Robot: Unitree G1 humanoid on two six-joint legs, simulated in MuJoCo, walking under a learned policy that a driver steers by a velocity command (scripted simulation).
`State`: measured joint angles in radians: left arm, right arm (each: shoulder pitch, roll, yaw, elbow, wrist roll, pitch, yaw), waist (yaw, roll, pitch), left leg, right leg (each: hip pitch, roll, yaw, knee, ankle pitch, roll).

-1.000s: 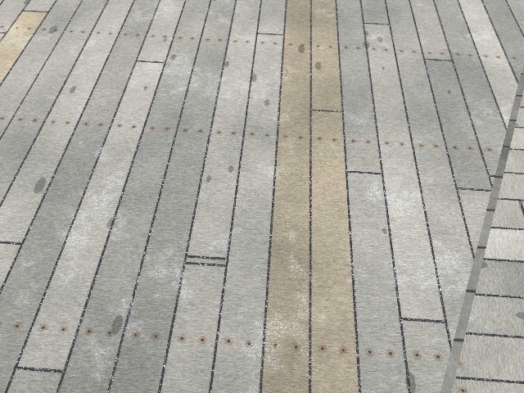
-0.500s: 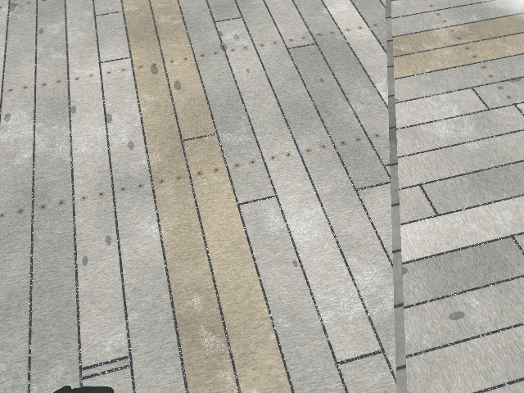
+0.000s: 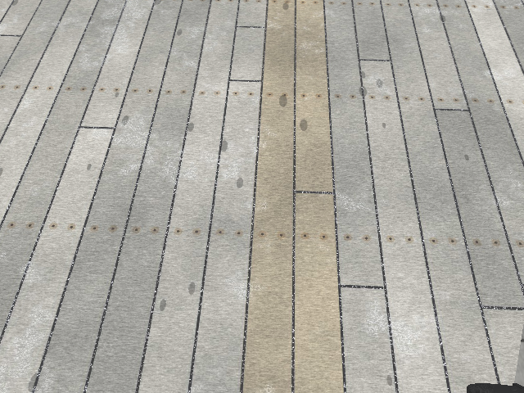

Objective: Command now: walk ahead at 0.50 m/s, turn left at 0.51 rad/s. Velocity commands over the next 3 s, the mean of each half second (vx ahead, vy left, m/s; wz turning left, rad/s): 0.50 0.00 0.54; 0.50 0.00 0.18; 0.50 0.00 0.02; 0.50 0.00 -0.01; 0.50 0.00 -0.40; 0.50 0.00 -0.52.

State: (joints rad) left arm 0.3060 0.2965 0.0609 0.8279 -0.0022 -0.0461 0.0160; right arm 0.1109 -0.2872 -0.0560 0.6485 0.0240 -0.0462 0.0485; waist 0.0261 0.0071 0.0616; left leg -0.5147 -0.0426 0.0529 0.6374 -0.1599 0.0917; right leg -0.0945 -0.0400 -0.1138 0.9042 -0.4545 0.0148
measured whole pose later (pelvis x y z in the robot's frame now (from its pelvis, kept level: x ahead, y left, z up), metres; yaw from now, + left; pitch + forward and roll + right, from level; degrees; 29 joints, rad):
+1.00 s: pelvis +0.51 +0.10 +0.02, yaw +21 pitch +2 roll -1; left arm 0.35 0.31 0.04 0.87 -0.02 -0.07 -0.01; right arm 0.13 -0.28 -0.04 0.64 0.01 -0.07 0.03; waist 0.05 -0.01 0.03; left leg -0.40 -0.02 0.02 0.54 -0.19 0.05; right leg -0.28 -0.02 0.03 1.04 -0.46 -0.01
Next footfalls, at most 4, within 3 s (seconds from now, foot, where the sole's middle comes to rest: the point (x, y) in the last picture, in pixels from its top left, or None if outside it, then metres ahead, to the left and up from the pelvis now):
0.42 right None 0.43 -0.11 -0.75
0.90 left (192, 329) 0.58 0.23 -0.75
1.44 right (244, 214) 0.94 0.11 -0.75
1.98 left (146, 163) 1.13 0.44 -0.75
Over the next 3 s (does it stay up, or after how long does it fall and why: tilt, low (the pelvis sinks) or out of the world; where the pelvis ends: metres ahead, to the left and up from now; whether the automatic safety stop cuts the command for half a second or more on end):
stays up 1.58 0.36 0.02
